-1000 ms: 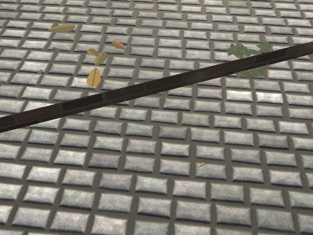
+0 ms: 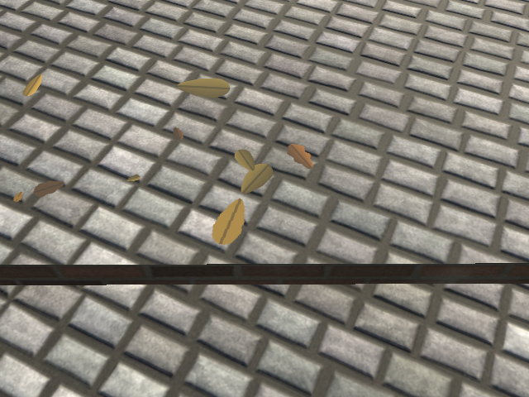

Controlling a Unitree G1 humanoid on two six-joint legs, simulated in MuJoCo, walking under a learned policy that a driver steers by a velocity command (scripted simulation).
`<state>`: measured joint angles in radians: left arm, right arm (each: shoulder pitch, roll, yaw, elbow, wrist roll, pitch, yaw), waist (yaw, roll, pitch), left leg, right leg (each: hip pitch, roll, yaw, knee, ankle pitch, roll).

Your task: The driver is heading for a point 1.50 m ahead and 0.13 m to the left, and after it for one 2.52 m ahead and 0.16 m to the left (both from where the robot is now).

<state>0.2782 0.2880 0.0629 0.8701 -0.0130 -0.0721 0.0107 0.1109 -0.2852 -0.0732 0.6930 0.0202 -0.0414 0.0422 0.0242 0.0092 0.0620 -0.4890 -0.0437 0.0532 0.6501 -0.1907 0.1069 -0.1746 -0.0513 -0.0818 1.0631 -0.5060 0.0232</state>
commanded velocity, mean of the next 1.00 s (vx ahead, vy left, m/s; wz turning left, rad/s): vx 0.50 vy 0.00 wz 0.32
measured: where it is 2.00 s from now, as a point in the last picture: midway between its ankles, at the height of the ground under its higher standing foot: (210, 178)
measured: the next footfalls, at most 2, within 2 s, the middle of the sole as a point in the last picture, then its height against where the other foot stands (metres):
right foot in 0.40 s outside the picture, level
left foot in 0.90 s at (206, 342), level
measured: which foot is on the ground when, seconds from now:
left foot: down 0.00-0.42, up 0.44-0.88, down 0.90-1.00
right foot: up 0.00-0.38, down 0.40-0.90, up 0.92-1.00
